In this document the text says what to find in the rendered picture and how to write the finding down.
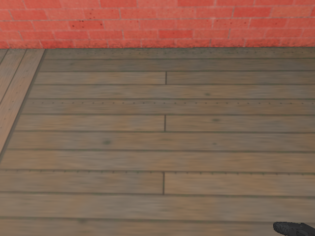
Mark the robot right hand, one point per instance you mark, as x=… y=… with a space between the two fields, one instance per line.
x=293 y=229

